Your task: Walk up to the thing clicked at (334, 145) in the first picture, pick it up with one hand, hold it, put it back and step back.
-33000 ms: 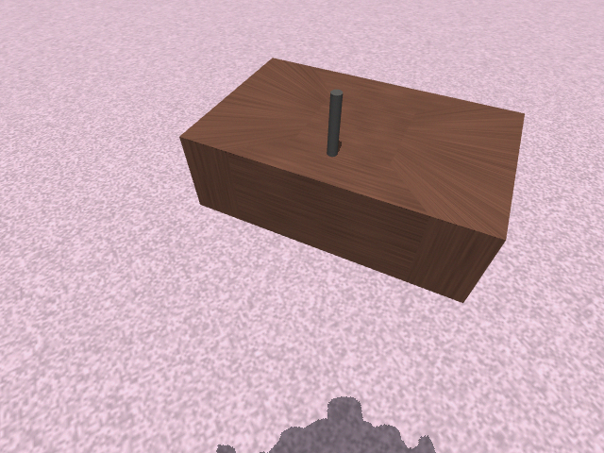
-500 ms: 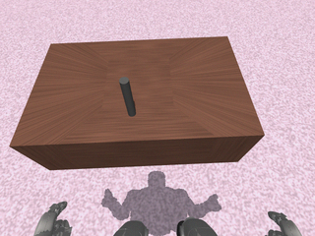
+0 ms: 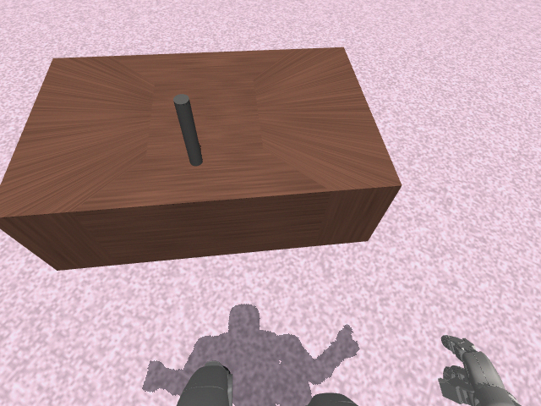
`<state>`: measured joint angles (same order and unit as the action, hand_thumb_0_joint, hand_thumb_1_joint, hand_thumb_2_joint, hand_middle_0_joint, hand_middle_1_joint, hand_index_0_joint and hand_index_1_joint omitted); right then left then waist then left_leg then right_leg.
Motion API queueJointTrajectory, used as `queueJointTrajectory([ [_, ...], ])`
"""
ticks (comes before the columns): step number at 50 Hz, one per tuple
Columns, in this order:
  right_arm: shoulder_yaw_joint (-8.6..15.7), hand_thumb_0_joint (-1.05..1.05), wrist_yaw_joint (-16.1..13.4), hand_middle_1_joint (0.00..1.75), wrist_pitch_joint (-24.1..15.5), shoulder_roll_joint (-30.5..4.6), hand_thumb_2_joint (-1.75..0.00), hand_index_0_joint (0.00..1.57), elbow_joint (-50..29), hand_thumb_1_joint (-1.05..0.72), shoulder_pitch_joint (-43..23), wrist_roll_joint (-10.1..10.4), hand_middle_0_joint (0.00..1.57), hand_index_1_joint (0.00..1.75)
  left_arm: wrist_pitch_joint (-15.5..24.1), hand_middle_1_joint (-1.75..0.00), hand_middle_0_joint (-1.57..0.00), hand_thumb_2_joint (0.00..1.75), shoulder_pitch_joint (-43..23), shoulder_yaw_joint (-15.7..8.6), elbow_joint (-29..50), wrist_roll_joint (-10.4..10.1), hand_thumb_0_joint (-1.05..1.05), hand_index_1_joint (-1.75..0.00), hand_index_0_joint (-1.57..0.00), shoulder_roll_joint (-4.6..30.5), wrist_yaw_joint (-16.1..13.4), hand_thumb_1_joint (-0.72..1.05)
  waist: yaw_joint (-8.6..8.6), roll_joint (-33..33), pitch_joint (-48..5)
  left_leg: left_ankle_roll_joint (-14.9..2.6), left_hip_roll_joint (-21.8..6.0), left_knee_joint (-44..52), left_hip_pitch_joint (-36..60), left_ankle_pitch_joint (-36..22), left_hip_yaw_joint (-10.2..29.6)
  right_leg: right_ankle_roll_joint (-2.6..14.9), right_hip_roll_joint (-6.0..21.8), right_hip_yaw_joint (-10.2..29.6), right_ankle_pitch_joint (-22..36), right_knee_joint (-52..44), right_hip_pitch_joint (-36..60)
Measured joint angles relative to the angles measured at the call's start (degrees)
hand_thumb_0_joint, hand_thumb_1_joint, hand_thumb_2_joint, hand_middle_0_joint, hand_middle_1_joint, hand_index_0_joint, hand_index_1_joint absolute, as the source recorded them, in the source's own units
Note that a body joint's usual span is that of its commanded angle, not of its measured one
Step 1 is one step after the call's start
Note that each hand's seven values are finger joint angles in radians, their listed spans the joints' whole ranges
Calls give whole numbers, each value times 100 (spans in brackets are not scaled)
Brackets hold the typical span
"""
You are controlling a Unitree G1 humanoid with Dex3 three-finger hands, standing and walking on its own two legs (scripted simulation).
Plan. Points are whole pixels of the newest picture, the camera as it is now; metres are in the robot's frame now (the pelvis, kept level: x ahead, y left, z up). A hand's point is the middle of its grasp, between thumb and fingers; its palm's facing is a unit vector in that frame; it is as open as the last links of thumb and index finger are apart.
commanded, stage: step back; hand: left
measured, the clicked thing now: (189, 133) +0.82 +0.26 -0.23
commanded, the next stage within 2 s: stand in 1.96 s
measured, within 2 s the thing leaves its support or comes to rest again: neither
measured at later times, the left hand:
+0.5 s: hand out of the picture -0.04 +0.23 -0.13, palm faces +0.10 -0.93 -0.36, open 7.4 cm
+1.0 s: hand out of the picture -0.28 +0.20 -0.12, palm faces +0.12 -0.87 -0.48, open 7.4 cm
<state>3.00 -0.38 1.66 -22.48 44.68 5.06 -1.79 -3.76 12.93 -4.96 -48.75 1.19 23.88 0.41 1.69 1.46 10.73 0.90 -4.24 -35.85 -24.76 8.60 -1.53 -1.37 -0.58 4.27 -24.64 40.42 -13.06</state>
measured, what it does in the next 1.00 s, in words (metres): walks backwards: left foot, then right foot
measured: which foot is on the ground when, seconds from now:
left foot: down 0.00-0.04, up 0.06-0.36, down 0.38-0.76, up 0.78-1.00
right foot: down 0.00-0.42, up 0.44-0.70, down 0.72-1.00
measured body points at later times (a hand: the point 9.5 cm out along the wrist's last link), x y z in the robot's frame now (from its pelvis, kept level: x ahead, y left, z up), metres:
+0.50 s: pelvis -0.15 -0.04 +0.01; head -0.10 -0.02 +0.45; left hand -0.04 +0.28 -0.11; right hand -0.05 -0.34 -0.11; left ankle -0.15 +0.08 -0.71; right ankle -0.09 -0.15 -0.67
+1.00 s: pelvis -0.30 -0.09 +0.01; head -0.26 -0.12 +0.45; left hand -0.29 +0.24 -0.08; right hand -0.17 -0.40 -0.13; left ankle -0.35 +0.05 -0.67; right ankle -0.25 -0.21 -0.71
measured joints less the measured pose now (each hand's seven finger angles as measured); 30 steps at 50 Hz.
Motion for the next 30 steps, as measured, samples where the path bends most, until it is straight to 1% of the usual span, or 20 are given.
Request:
queueJointTrajectory([
  [1,31,1,-6,30,41,-97,-90,21,38,-90,-51,12,21,30,32,-30,-20,90,-36,4,-74,20,0,-30,-20,-111,4,90,-41,-237,49,20,-117,-126,-82,-8,114,66,-118,-122,62,-143,67],
  [2,74,1,-22,30,85,-180,-90,21,92,-90,-51,33,21,30,39,-30,-20,90,-58,25,-121,55,0,-30,-20,-233,23,90,-122,-487,77,-35,-146,-233,-150,106,345,121,-233,-271,136,-174,98],
  [3,110,1,-51,30,127,-203,-90,21,156,-90,6,57,21,30,33,-30,-20,90,-22,52,-112,84,0,-30,-20,-307,58,90,-163,-576,15,-67,15,-422,-251,619,578,160,-226,-349,177,-141,53],
  [4,129,1,-85,30,163,-180,-90,21,231,-90,94,66,21,30,16,-30,-20,90,32,81,-80,114,0,-30,-20,-333,87,90,-113,-518,-90,-54,264,-829,-373,1204,676,206,-133,-315,198,-79,-42],
  [5,127,1,-102,30,192,-147,-90,21,313,-90,181,76,21,30,0,-30,-20,90,83,97,-53,131,0,-30,-20,-340,95,90,-17,-402,-183,-39,504,-1351,-471,1578,690,251,-21,-211,241,-63,-123],
  [6,109,1,-99,30,203,-132,-90,20,384,-91,262,95,21,30,-13,-30,-20,90,123,107,-34,134,0,-30,-20,-351,86,90,51,-305,-254,-36,710,-1838,-528,1726,710,274,76,-119,325,-128,-166],
  [7,90,1,-89,30,195,-140,-90,20,428,-91,350,118,21,30,-23,-30,-20,90,140,114,-24,131,1,-30,-21,-370,69,90,59,-263,-310,-45,873,-2236,-555,1728,763,269,147,-89,440,-249,-184],
  [8,77,1,-88,30,170,-155,-90,20,445,-91,447,138,21,30,-31,-30,-20,90,126,109,-16,128,1,-30,-21,-390,50,90,24,-262,-357,-53,987,-2530,-555,1686,823,254,195,-114,557,-377,-205],
  [10,55,1,-111,30,108,-177,-90,20,463,-91,639,143,21,30,-29,-30,-21,90,32,81,39,130,1,-30,-21,-398,19,90,-54,-294,-415,-39,1085,-2857,-460,1643,902,249,227,-213,734,-529,-310],
  [13,17,1,-142,30,75,-163,-90,20,534,-91,824,134,21,30,24,-30,-21,90,-204,59,245,146,1,-30,-21,-345,-60,90,-130,-328,-343,18,987,-2504,-21,1787,853,292,205,-381,893,-544,-518],
  [17,-25,1,-147,30,51,-52,-90,20,616,-91,908,75,21,30,79,-30,-21,90,-615,60,560,108,0,-30,-21,-262,-145,90,-215,-269,-103,11,718,-1247,635,1978,525,321,244,-679,981,-296,-835],
  [19,-38,1,-122,30,11,8,-90,20,627,-91,907,59,21,30,57,-30,-20,90,-787,90,657,60,0,-30,-21,-219,-147,90,-249,-189,-10,-54,633,-382,995,1591,342,306,300,-796,971,-53,-1026],
  [20,-35,1,-117,30,-6,83,-90,20,666,-91,848,51,21,30,33,-30,-20,90,-875,99,662,33,0,-30,-21,-171,-143,90,-244,-24,83,-111,715,-176,1072,1267,274,284,397,-760,961,92,-1100],
  [21,-44,1,-103,30,-4,172,-90,20,690,-91,781,34,21,30,-4,-30,-20,90,-926,100,638,13,0,-30,-20,-128,-140,90,-193,190,167,-149,822,-120,1115,1160,167,263,489,-640,989,174,-1141],
  [22,-63,1,-72,30,1,218,-90,20,676,-91,758,13,21,30,-43,-30,-20,90,-925,109,591,-8,0,-30,-20,-129,-136,90,-155,288,166,-174,841,-123,1098,1123,98,264,449,-509,838,271,-1202],
  [24,-98,1,-11,30,3,195,-90,21,616,-91,751,-24,21,30,-127,-30,-20,90,-875,138,444,-19,0,-30,-20,-220,-131,90,-267,151,55,-216,680,-210,950,1078,219,222,66,-284,-186,1084,-1367],
  [25,-99,1,-13,30,-5,180,-90,21,602,-90,740,-43,21,30,-162,-30,-20,90,-853,153,376,-23,0,-30,-20,-257,-114,90,-326,55,11,-225,585,-183,907,1011,315,210,-125,-189,-448,1588,-1413],
  [26,-103,1,-26,30,-4,176,-90,21,592,-90,721,-61,21,30,-175,-30,-20,90,-814,159,331,-42,0,-30,-20,-273,-94,90,-331,6,-43,-225,505,-98,881,915,355,209,-283,-64,-542,2031,-1440],
  [28,-117,1,-49,30,8,171,-90,21,551,-90,656,-67,21,30,-147,-30,-20,90,-689,149,298,-74,0,-30,-20,-257,-68,90,-249,4,-188,-189,381,86,790,715,328,215,-466,169,-527,2615,-1435],
  [30,-104,1,-50,30,12,143,-90,21,481,-90,534,-63,21,30,-104,-30,-20,90,-586,124,258,-76,0,-30,-20,-222,-61,90,-174,4,-252,-154,283,168,656,558,305,162,-471,231,-512,2651,-1230],
])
